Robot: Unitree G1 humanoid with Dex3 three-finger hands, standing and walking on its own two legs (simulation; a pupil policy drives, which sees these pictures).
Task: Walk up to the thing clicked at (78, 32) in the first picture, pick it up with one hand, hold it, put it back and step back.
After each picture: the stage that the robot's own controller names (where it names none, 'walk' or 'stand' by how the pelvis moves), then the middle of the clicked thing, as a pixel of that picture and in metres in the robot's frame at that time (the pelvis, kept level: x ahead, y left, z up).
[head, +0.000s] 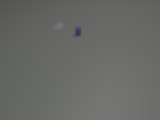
stand; (78, 31) +1.56 +0.06 -0.72
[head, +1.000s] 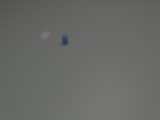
walk; (64, 39) +1.42 +0.22 -0.70
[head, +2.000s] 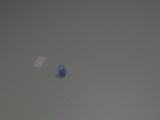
walk; (62, 71) +0.92 +0.29 -0.72
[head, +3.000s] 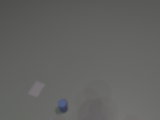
walk; (63, 106) +0.55 +0.20 -0.69
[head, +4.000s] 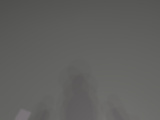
stand; out of the picture +0.31 +0.20 -0.70
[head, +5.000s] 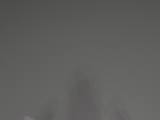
stand; out of the picture +0.30 +0.19 -0.72
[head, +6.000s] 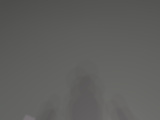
stand; out of the picture +0.29 +0.19 -0.73
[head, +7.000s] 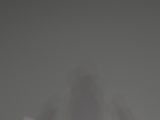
stand; out of the picture +0.28 +0.20 -0.73
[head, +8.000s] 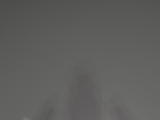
stand; out of the picture +0.27 +0.20 -0.73
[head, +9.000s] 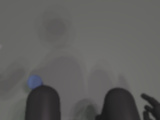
go down; (35, 83) +0.36 +0.21 -0.39
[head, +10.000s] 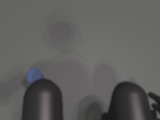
go down; (36, 78) +0.36 +0.22 -0.31
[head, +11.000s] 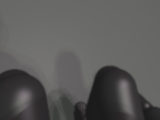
close in; out of the picture +0.34 +0.25 -0.22
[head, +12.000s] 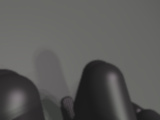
close; out of the picture +0.35 +0.25 -0.21
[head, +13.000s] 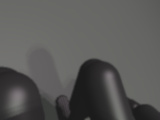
close; out of the picture +0.35 +0.25 -0.22
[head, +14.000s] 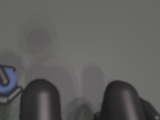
lift; (5, 85) +0.29 +0.26 -0.09
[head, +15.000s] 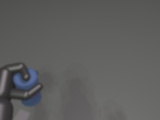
hold; (28, 88) +0.32 +0.18 +0.04
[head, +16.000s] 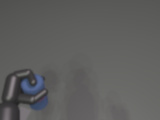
hold; (35, 92) +0.32 +0.17 +0.00
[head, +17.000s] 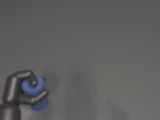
hold; (36, 93) +0.32 +0.17 +0.00
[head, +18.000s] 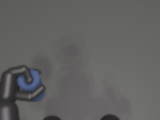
crouch; (32, 86) +0.34 +0.17 -0.06
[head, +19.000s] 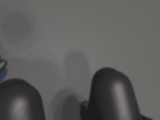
lower; out of the picture +0.39 +0.23 -0.16
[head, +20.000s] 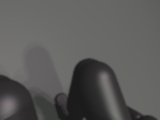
lower; out of the picture +0.39 +0.26 -0.22
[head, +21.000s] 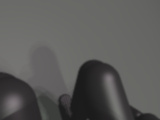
lower; out of the picture +0.37 +0.27 -0.22
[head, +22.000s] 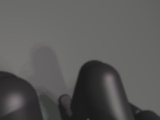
lower; out of the picture +0.36 +0.26 -0.22
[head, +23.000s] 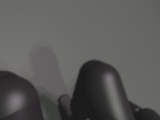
lower; out of the picture +0.36 +0.26 -0.22
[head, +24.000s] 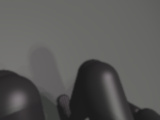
open; out of the picture +0.35 +0.23 -0.22
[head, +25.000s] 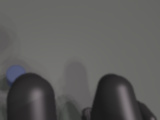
stand; (15, 77) +0.36 +0.21 -0.26
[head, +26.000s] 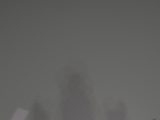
stand; out of the picture +0.29 +0.16 -0.64
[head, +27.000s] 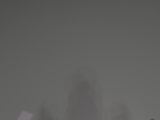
stand; out of the picture +0.31 +0.17 -0.67
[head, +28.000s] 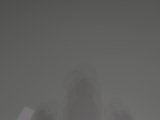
stand; out of the picture +0.31 +0.17 -0.68
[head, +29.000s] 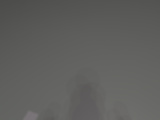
stand; out of the picture +0.33 +0.17 -0.72
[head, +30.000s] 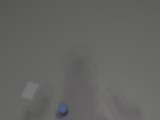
walk; (63, 109) +0.41 +0.15 -0.69
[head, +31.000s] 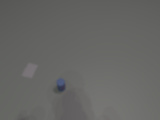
walk; (61, 85) +0.63 +0.16 -0.69
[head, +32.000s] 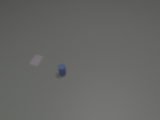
stand; (62, 70) +0.92 +0.22 -0.70
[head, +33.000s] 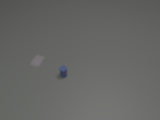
stand; (63, 71) +0.90 +0.17 -0.72
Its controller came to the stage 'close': yes
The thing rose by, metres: 0.71
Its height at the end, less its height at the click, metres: +0.00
